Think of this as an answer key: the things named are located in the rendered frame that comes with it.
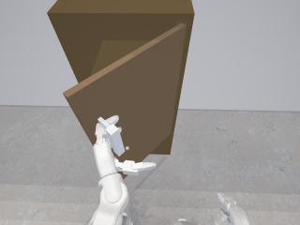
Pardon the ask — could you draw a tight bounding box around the right robot hand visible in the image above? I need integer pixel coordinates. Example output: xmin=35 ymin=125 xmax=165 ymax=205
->
xmin=215 ymin=192 xmax=250 ymax=225

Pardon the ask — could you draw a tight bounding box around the robot left thigh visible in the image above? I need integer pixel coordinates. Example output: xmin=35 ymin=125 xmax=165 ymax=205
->
xmin=122 ymin=215 xmax=133 ymax=225

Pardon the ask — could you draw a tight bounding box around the handle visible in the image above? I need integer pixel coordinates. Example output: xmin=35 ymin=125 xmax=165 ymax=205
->
xmin=98 ymin=116 xmax=125 ymax=157

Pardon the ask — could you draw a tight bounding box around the left robot hand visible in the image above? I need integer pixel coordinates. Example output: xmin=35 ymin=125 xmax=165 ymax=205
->
xmin=93 ymin=115 xmax=157 ymax=179

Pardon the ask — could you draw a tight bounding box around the robot left forearm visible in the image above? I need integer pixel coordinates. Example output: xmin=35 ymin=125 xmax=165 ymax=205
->
xmin=88 ymin=172 xmax=129 ymax=225

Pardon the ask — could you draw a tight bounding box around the cupboard door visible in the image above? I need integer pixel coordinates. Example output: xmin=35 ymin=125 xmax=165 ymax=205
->
xmin=63 ymin=23 xmax=187 ymax=180

